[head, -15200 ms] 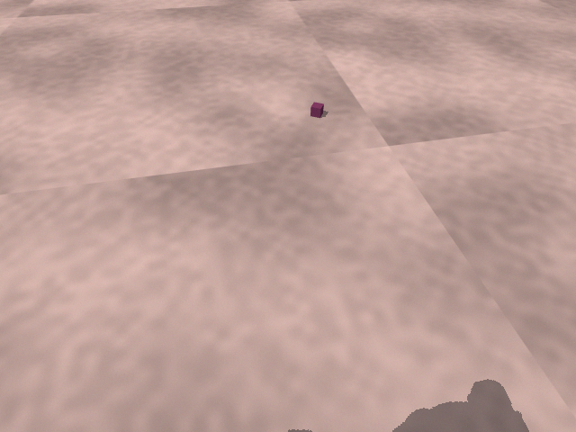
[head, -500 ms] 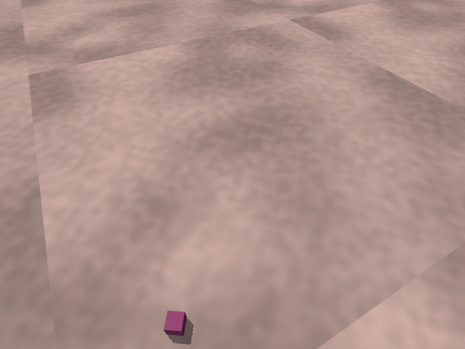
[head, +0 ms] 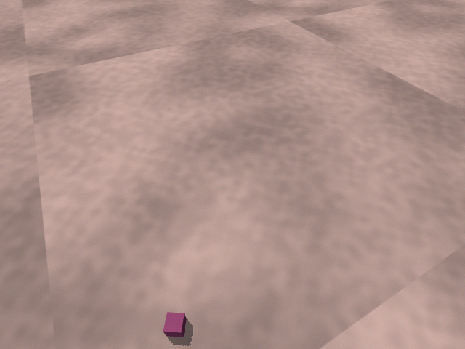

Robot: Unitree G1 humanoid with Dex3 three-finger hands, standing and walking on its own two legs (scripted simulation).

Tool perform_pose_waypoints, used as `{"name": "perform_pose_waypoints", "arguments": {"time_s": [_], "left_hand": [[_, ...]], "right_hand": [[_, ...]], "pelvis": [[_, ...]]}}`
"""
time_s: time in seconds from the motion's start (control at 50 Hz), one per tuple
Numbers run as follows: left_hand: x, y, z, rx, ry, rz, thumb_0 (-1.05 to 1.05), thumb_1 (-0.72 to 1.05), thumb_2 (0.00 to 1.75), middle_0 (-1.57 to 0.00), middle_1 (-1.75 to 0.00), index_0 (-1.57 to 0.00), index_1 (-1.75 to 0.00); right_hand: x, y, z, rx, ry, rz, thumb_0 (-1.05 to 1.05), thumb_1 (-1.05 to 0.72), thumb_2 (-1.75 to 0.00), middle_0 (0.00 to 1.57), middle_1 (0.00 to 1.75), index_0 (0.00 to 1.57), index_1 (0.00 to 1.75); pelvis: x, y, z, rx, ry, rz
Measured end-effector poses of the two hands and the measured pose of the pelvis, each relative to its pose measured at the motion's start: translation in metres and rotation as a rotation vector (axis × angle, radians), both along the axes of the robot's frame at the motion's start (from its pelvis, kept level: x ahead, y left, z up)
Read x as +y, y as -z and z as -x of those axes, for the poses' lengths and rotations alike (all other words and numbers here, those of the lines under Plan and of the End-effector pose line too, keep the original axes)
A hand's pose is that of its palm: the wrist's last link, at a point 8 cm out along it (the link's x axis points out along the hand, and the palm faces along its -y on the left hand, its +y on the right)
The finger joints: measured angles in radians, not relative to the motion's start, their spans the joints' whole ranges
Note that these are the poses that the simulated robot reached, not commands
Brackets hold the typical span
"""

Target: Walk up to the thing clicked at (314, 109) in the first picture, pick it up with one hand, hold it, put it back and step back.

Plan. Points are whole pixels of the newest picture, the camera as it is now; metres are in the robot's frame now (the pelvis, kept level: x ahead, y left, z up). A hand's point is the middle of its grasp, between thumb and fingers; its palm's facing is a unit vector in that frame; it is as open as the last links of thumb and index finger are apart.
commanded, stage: stand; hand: left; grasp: from above
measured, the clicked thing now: (175, 324) +0.38 +0.25 -0.75
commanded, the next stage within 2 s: rise first in 0.32 s
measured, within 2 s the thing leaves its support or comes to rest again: neither
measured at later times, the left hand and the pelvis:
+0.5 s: hand out of the picture +0.09 +0.25 -0.16, palm faces +0.03 -0.94 -0.35, open 7.4 cm; pelvis +0.00 +0.00 +0.00, yaw +1 degrees
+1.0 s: hand out of the picture +0.13 +0.26 -0.23, palm faces -0.13 -0.90 -0.42, open 12.6 cm; pelvis -0.01 +0.01 -0.08, yaw -1 degrees
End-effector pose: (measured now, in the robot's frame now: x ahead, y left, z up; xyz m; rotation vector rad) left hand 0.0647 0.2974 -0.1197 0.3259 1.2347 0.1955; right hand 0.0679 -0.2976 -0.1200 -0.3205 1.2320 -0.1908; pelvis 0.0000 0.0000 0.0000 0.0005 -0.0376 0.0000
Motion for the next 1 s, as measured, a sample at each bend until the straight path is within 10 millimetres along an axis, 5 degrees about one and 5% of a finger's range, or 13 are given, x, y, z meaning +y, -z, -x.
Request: {"name": "perform_pose_waypoints", "arguments": {"time_s": [0.44, 0.52, 0.62, 0.7, 0.86, 1.0], "left_hand": [[0.002, 0.001, -0.001, 0.018, -0.007, -0.002, 0.0, 0.91, 0.9, -0.2, -0.3, -0.21, -0.3], [-0.002, 0.002, -0.027, -0.086, -0.045, 0.006, 0.01, 0.86, 0.88, -0.23, -0.34, -0.23, -0.34], [-0.003, 0.015, -0.073, -0.138, 0.001, 0.023, 0.01, 0.66, 0.84, -0.26, -0.5, -0.26, -0.5], [0.0, 0.019, -0.09, -0.152, 0.063, 0.006, 0.0, 0.41, 0.79, -0.28, -0.64, -0.29, -0.64], [0.004, 0.043, -0.075, -0.043, 0.107, -0.041, 0.0, -0.09, 0.75, -0.34, -0.77, -0.35, -0.77], [0.009, 0.074, -0.065, -0.084, 0.144, -0.077, 0.0, -0.28, 0.76, -0.34, -0.82, -0.34, -0.82]], "right_hand": [[0.002, 0.001, -0.004, 0.01, -0.002, 0.0, 0.01, -0.91, -0.9, 0.2, 0.3, 0.2, 0.29], [0.012, 0.001, -0.015, -0.092, -0.004, -0.009, 0.01, -0.91, -0.9, 0.2, 0.3, 0.2, 0.29], [0.027, 0.008, -0.02, -0.155, 0.005, -0.035, 0.01, -0.89, -0.89, 0.2, 0.3, 0.2, 0.29], [0.036, 0.013, -0.018, -0.183, 0.027, -0.053, 0.01, -0.9, -0.89, 0.2, 0.3, 0.2, 0.29], [0.044, 0.027, -0.033, -0.259, 0.008, -0.069, 0.01, -0.93, -0.9, 0.2, 0.3, 0.2, 0.29], [0.047, 0.051, -0.06, -0.325, -0.048, -0.044, 0.01, -0.94, -0.9, 0.2, 0.3, 0.2, 0.29]], "pelvis": [[0.001, 0.0, -0.005, 0.005, 0.0, -0.001], [0.001, 0.006, 0.002, 0.053, -0.011, 0.0], [-0.002, 0.018, 0.01, 0.135, -0.005, 0.002], [0.0, 0.027, 0.009, 0.169, 0.006, 0.004], [0.007, 0.049, 0.008, 0.241, 0.011, 0.015], [0.009, 0.083, 0.011, 0.32, 0.009, 0.021]]}}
